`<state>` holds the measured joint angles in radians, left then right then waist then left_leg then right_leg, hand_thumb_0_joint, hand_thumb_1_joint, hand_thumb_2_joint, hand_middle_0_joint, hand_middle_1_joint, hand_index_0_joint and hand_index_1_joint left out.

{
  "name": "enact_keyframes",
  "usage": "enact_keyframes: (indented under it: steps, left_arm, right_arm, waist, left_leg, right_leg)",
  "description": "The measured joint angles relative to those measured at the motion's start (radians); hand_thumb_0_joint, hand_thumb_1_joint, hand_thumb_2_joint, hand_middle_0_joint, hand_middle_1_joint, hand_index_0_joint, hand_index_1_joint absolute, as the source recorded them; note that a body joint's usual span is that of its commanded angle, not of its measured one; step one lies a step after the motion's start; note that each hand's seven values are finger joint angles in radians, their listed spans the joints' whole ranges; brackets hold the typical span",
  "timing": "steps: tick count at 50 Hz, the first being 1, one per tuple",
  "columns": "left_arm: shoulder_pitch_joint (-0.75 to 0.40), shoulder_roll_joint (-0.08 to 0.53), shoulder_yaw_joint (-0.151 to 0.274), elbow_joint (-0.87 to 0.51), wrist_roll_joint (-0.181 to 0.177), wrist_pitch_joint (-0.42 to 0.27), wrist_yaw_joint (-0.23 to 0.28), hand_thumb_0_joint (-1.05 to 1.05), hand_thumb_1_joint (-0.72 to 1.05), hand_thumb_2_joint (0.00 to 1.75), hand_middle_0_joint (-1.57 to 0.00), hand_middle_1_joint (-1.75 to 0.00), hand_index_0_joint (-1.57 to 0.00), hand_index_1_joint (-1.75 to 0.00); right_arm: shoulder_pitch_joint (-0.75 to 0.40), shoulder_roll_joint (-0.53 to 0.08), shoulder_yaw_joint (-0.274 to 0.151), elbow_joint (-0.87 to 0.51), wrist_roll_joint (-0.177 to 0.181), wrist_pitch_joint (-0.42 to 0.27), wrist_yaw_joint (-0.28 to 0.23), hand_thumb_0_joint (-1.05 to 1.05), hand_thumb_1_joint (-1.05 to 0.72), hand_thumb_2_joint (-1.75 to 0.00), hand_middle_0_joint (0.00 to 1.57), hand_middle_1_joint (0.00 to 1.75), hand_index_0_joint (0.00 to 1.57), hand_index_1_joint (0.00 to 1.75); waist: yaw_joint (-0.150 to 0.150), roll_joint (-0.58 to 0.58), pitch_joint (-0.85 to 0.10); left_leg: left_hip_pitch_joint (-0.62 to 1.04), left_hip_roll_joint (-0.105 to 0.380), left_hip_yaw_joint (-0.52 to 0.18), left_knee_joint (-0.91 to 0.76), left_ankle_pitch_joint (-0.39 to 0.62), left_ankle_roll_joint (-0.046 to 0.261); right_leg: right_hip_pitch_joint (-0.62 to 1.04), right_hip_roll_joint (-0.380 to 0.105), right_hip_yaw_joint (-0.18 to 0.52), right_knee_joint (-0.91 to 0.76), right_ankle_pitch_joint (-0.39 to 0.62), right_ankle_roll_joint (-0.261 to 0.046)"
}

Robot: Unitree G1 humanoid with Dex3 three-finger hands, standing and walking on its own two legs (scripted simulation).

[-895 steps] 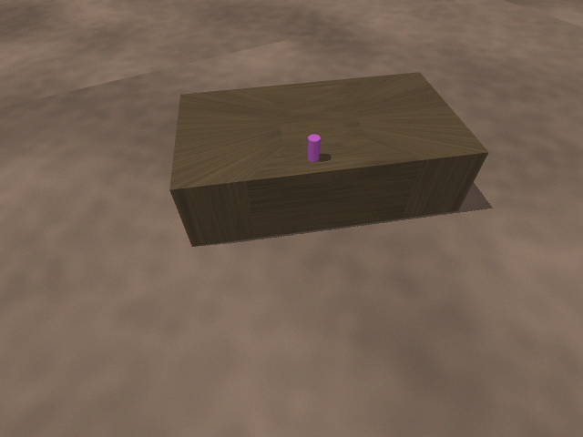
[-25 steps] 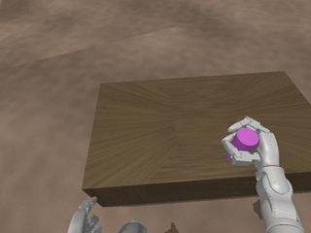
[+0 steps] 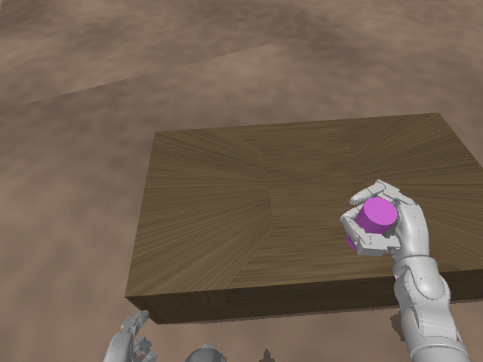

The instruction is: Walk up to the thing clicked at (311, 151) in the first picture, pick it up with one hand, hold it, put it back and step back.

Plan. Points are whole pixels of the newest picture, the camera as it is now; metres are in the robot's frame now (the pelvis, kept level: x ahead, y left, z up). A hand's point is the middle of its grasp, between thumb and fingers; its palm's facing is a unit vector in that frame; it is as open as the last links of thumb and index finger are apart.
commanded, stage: hold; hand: right
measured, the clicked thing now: (369, 226) +0.32 -0.17 +0.05
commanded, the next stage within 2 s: crouch in 1.04 s
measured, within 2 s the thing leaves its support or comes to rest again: neither
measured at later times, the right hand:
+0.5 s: hand (359, 228) +0.31 -0.15 +0.06, palm faces +0.00 +1.00 +0.01, open 6.4 cm
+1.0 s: hand (363, 224) +0.32 -0.16 +0.06, palm faces +0.00 +1.00 +0.01, open 6.4 cm
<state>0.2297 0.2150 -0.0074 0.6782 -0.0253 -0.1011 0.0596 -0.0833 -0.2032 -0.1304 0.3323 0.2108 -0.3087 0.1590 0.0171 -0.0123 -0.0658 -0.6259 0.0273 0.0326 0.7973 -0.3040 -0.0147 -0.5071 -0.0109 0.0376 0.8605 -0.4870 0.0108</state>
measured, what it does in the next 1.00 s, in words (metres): stands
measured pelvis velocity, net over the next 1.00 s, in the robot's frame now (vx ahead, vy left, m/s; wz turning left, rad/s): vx -0.01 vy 0.00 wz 0.00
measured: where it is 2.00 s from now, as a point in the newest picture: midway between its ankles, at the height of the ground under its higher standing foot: outside the picture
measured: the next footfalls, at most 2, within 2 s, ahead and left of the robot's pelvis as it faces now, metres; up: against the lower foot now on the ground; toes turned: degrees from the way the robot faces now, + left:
none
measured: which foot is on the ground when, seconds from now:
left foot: down 0.00-1.00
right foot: down 0.00-1.00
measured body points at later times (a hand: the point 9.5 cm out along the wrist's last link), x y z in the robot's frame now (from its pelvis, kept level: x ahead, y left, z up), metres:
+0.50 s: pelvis -0.01 +0.01 +0.00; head +0.03 +0.00 +0.45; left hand +0.13 +0.25 -0.10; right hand +0.31 -0.21 +0.06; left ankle +0.06 +0.13 -0.70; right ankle -0.03 -0.12 -0.70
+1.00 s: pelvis -0.01 +0.00 +0.00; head +0.03 +0.00 +0.45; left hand +0.13 +0.24 -0.10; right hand +0.31 -0.22 +0.06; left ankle +0.06 +0.13 -0.70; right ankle -0.03 -0.12 -0.70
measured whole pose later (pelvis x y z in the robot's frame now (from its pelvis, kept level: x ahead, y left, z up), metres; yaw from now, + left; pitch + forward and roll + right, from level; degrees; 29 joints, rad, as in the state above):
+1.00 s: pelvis -0.01 +0.00 +0.00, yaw +0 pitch +7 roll +1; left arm 0.22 0.21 -0.01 0.69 -0.02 -0.11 0.06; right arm -0.12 -0.21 -0.13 0.39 0.21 -0.31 0.15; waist 0.02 -0.01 -0.06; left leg -0.62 0.03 0.03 0.79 -0.29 -0.01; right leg -0.50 -0.01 0.04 0.85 -0.47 0.01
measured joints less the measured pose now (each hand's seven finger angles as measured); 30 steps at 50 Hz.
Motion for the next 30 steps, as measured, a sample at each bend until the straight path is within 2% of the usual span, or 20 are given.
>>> enact_keyframes:
  steps: [30]
  left_arm:
    - [-0.009, -0.001, -0.007, 0.005, 0.002, -0.009, 0.001, 0.01, 0.89, 0.9, -0.2, -0.3, -0.2, -0.3]
  right_arm:
    - [-0.028, 0.003, 0.001, 0.039, -0.006, -0.016, -0.012, 0.0, -0.05, -1.1, 0.94, 1.07, 0.93, 1.09]
  waist:
    - [0.006, 0.006, 0.016]
  left_leg:
    - [-0.005, -0.005, 0.0, -0.003, 0.02, 0.007]
  right_leg:
    - [-0.005, -0.004, 0.0, 0.0, 0.018, 0.006]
